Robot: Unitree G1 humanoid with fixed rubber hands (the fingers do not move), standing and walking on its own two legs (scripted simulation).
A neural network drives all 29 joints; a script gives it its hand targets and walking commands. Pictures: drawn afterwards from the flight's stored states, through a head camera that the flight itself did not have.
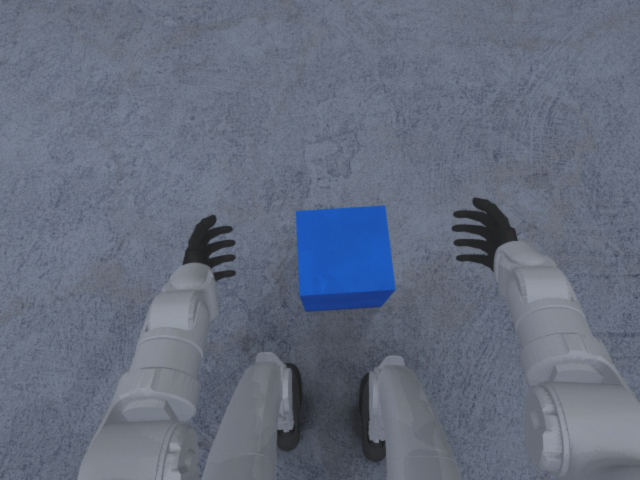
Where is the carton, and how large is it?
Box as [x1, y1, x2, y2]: [296, 205, 395, 311]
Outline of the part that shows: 384,205 296,211 299,295 306,311 380,306 395,289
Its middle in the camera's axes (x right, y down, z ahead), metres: +0.05 +0.07 +1.00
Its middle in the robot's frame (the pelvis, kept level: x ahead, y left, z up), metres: +0.49 -0.03 -0.55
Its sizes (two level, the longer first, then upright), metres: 0.210 0.200 0.250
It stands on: the floor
